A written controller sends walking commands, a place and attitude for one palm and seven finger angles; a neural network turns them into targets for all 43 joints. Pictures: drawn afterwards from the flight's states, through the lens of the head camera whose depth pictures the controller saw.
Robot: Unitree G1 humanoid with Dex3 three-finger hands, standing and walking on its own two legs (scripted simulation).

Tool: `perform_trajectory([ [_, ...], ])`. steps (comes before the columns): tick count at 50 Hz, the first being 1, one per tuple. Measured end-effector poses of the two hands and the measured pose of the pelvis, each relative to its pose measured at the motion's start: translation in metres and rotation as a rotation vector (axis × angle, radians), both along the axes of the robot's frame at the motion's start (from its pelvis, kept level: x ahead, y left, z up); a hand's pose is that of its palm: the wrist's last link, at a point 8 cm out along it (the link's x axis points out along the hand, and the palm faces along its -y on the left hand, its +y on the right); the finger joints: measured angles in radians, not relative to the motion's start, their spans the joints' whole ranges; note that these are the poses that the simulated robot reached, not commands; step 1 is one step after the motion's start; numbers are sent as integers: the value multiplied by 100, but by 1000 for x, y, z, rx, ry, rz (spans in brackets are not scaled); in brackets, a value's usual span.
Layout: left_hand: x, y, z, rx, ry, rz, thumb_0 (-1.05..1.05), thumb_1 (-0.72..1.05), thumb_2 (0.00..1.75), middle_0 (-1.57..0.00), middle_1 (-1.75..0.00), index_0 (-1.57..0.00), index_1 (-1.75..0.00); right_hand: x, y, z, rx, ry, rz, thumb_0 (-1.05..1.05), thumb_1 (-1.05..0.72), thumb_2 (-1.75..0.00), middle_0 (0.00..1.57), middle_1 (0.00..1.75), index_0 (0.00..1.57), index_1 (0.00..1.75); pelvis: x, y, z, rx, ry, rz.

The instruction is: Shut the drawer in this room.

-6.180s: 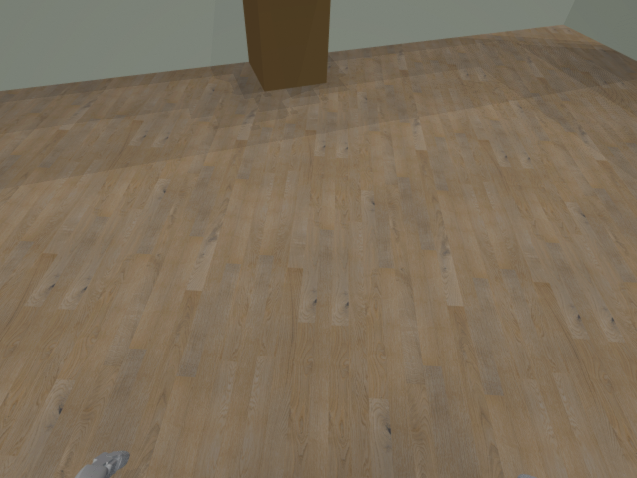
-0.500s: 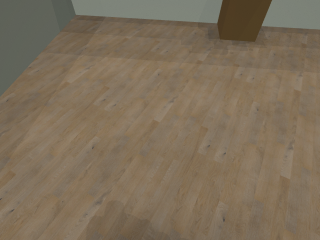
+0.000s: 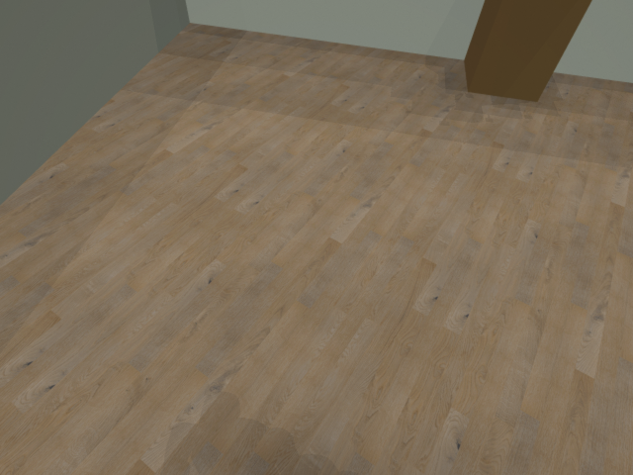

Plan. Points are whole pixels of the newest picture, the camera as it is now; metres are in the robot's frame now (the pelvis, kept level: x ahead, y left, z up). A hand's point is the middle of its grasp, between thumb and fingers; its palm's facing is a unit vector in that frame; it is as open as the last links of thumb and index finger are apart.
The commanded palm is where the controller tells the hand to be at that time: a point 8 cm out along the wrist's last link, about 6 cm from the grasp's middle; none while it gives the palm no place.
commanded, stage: stand and wait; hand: left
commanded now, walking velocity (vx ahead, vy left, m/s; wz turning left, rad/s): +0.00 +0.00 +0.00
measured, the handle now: out of the picture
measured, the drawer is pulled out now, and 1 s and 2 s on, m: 0.19 0.19 0.19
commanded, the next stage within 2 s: turn or walk to find it in 0.74 s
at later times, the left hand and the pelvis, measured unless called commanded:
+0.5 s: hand out of the picture -0.04 +0.12 -0.18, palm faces +0.01 -0.99 -0.14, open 7.4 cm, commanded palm none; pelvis -0.02 -0.03 +0.00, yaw -1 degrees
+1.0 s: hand out of the picture -0.02 +0.15 -0.18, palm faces +0.07 -0.98 -0.19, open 7.4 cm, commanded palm none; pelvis -0.02 -0.02 -0.01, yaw +3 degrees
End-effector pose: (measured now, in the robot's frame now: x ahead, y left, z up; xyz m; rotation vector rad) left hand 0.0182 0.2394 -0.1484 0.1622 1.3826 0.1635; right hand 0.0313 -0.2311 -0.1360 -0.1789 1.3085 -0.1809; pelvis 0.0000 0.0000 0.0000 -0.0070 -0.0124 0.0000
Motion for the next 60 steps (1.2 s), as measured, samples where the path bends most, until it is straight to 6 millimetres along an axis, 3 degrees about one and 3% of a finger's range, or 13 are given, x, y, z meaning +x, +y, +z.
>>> perform_trajectory([
  [8,-11,-31,5,-1,-24,-18,1,92,90,-20,-30,-20,-30,-33,-6,-18,61,45,-39,1,-91,-90,20,30,20,30,-7,-13,-3,11,-26,-1],
  [21,-49,-62,0,-55,36,-5,1,91,90,-20,-30,-20,-30,-88,-9,-11,75,149,-62,1,-91,-90,20,30,20,30,-20,-30,1,8,-27,-10],
  [29,-69,-70,-3,-78,83,6,1,91,90,-20,-30,-20,-30,-100,-12,-9,60,175,-75,1,-91,-90,20,30,19,29,-24,-31,1,4,-20,-14],
  [36,-71,-64,-2,-72,87,9,1,91,90,-20,-30,-20,-30,-92,-10,-8,55,151,-70,1,-91,-90,20,30,19,29,-24,-28,1,2,-15,-16],
  [47,-52,-44,-3,-32,31,37,1,91,90,-20,-30,-20,-30,-62,-6,-13,59,111,-17,1,-91,-90,20,30,19,29,-23,-21,-3,0,5,23],
  [60,-40,-19,-12,-8,-1,100,1,91,90,-20,-30,-20,-30,-8,-12,-12,6,57,86,1,-91,-90,20,30,20,30,-17,-13,-12,-8,38,87],
])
